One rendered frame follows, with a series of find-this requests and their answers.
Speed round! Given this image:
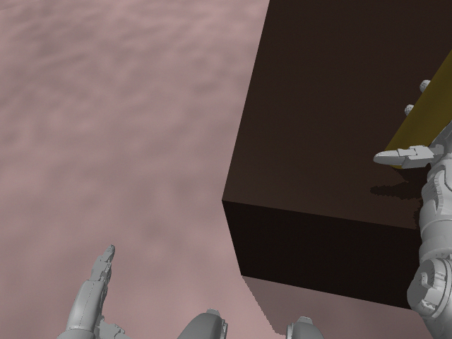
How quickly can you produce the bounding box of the right robot hand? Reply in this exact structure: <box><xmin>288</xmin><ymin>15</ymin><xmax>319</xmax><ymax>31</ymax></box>
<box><xmin>373</xmin><ymin>80</ymin><xmax>452</xmax><ymax>169</ymax></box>

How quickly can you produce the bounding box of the right robot arm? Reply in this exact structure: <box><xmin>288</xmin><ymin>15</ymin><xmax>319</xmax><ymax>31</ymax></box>
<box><xmin>407</xmin><ymin>159</ymin><xmax>452</xmax><ymax>339</ymax></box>

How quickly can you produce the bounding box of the left robot hand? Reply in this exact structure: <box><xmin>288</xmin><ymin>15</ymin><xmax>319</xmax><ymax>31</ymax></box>
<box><xmin>65</xmin><ymin>244</ymin><xmax>132</xmax><ymax>339</ymax></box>

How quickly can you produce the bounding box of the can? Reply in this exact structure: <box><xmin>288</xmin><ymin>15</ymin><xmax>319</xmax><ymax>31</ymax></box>
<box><xmin>385</xmin><ymin>50</ymin><xmax>452</xmax><ymax>169</ymax></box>

